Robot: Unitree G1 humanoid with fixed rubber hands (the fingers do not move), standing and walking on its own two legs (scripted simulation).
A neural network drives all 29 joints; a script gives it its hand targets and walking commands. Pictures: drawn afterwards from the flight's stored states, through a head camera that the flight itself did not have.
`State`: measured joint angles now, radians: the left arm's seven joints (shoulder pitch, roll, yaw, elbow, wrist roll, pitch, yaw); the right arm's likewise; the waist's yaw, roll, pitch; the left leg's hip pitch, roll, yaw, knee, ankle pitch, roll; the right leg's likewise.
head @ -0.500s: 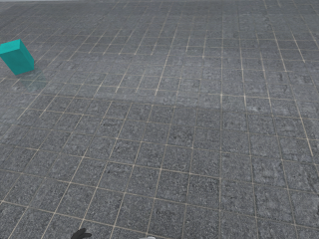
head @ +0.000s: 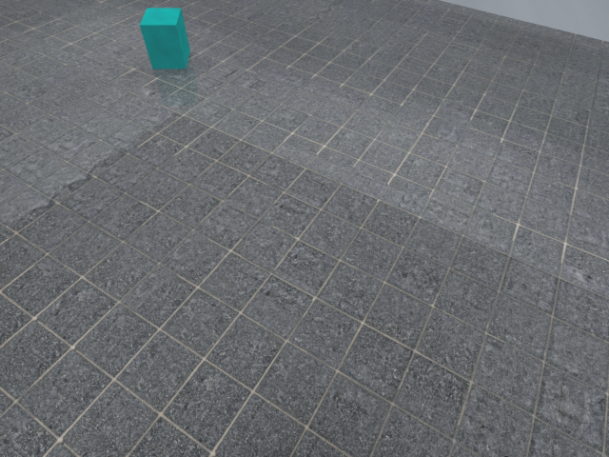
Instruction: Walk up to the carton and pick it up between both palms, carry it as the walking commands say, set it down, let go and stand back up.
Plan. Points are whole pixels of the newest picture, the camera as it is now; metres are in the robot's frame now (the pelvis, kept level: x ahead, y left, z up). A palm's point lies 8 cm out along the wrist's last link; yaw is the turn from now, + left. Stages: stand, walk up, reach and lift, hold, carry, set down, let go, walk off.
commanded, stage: walk up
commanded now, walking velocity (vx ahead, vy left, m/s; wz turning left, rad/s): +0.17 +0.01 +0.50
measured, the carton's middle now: (166, 38) +2.44 +1.05 -0.65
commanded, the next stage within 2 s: none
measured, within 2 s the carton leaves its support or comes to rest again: neither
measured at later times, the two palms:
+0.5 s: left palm out of the picture +0.07 +0.28 -0.11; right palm (457, 354) +0.31 -0.20 -0.11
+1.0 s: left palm (98, 260) +0.43 +0.43 -0.10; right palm (391, 306) +0.39 -0.11 -0.13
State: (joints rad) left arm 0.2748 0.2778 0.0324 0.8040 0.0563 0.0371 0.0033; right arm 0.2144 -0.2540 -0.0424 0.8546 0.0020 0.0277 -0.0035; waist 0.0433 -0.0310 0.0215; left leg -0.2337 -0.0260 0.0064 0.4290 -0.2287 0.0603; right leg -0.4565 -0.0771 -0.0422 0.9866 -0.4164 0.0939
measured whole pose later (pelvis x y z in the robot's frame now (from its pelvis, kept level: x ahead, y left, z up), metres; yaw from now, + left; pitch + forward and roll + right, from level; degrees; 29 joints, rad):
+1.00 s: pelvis +0.37 +0.15 +0.00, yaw +19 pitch -2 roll +0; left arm 0.11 0.26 0.04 0.83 0.04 -0.02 -0.04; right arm 0.43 -0.23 -0.03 1.02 0.00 -0.07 0.01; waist -0.06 -0.01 0.07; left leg 0.03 -0.05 0.06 0.28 -0.28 0.06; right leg -0.58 -0.09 -0.03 0.74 -0.12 0.05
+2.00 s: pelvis +0.84 +0.37 -0.01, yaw +28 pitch +1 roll +0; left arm -0.04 0.21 0.05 0.92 0.03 -0.02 -0.05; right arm 0.48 -0.20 -0.01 1.12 0.00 -0.09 0.00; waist -0.09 0.01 0.07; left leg 0.02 0.02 0.15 0.32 -0.35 0.00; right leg -0.57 -0.08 -0.10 0.66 -0.13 0.00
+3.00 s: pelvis +1.24 +0.61 -0.02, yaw +38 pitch +2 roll +1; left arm -0.04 0.19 0.03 0.92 0.03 -0.05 -0.04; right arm 0.51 -0.19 -0.02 1.11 -0.01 -0.08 0.00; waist -0.11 0.00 0.04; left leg -0.05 0.04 0.07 0.49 -0.45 -0.03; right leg -0.47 -0.08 -0.14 0.52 -0.10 -0.03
